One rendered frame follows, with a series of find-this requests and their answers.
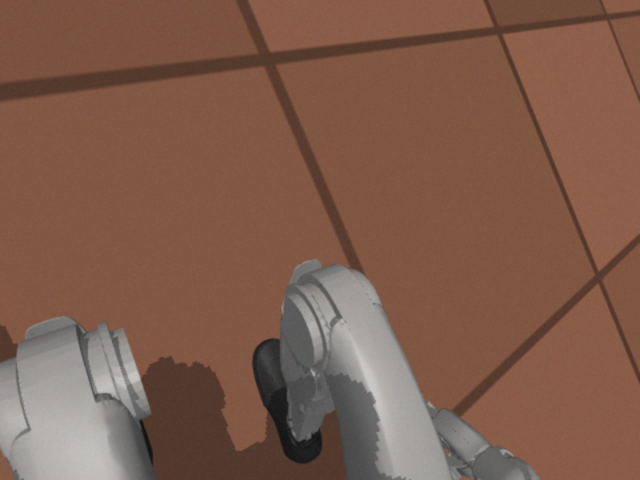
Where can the right robot arm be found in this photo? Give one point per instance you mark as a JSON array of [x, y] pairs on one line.
[[497, 463]]

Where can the right robot hand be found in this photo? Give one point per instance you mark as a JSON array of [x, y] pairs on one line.
[[460, 438]]

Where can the right robot foot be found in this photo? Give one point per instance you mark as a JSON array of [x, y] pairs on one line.
[[273, 392]]

